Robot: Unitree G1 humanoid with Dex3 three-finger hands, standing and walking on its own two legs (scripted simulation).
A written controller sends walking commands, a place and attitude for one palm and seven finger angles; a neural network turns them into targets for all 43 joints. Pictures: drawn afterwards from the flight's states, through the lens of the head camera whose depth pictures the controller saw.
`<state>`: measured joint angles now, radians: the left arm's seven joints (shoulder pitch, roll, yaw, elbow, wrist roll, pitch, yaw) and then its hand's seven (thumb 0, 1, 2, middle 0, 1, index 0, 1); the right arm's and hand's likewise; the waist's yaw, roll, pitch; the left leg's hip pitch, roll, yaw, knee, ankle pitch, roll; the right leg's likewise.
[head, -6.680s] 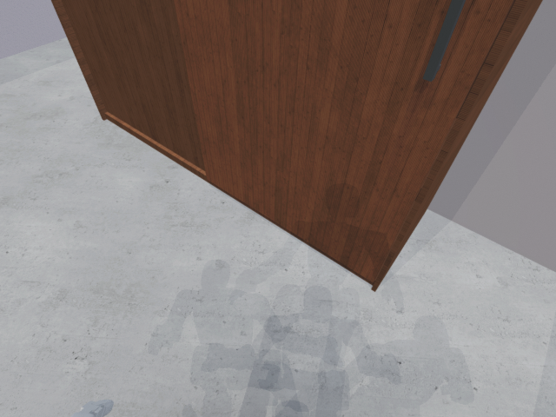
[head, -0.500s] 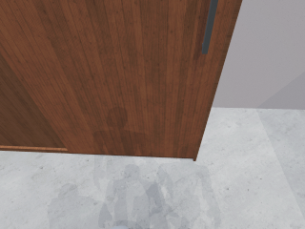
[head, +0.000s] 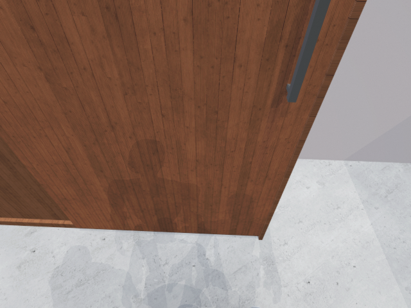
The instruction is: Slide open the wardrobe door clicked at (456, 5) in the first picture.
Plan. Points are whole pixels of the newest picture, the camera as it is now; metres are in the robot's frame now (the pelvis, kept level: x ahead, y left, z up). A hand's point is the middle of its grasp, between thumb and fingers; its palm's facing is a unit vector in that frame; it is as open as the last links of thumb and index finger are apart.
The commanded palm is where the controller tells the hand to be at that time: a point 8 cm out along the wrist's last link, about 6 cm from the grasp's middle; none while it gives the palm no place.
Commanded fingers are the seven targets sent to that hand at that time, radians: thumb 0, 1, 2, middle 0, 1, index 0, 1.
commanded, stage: take the last steps up to it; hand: right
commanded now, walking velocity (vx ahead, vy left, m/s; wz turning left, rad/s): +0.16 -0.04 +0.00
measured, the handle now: (306, 41) +0.57 -0.17 +0.26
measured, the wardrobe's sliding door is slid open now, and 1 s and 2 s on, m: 0.00 0.00 0.00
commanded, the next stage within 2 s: come to a stop and stand still in 0.02 s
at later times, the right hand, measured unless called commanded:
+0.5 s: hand out of the picture +0.14 -0.22 -0.18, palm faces +0.02 +0.98 -0.21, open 7.3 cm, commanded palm none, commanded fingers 0.00 -0.90 -0.90 0.20 0.30 0.20 0.30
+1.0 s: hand out of the picture +0.09 -0.15 -0.18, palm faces +0.05 +0.98 -0.19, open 7.2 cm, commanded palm none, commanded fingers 0.00 -0.90 -0.90 0.20 0.30 0.20 0.30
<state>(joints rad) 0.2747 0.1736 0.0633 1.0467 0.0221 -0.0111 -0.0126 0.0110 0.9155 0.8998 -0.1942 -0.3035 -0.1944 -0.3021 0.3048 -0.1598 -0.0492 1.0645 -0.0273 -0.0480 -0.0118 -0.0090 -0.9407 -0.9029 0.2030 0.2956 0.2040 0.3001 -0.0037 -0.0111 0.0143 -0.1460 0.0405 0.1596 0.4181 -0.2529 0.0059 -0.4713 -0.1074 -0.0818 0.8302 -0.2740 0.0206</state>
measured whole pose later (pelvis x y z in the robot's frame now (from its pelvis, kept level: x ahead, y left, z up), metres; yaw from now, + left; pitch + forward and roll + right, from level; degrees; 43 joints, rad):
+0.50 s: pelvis +0.08 -0.03 +0.00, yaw +2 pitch -1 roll +1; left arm 0.16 0.15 0.06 1.03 0.02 0.00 0.04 0.00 0.93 0.90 -0.20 -0.30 -0.20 -0.30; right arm 0.19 -0.20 -0.07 0.98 -0.02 0.06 -0.02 0.00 -0.91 -0.90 0.20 0.30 0.20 0.30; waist 0.00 0.02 0.08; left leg -0.43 0.05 0.04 0.94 -0.43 -0.04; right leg -0.27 -0.08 -0.16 0.49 -0.20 -0.03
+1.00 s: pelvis +0.05 +0.03 +0.00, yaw +1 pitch -1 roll +0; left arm 0.29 0.12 0.02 1.13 0.01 0.00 0.03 0.01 0.91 0.90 -0.20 -0.30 -0.20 -0.30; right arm 0.22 -0.17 -0.03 1.08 -0.01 0.02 -0.03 0.00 -0.94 -0.90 0.20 0.30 0.20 0.30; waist -0.01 0.01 0.02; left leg -0.24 0.01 0.11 0.46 -0.21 0.02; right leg -0.16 -0.03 -0.04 0.47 -0.29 0.01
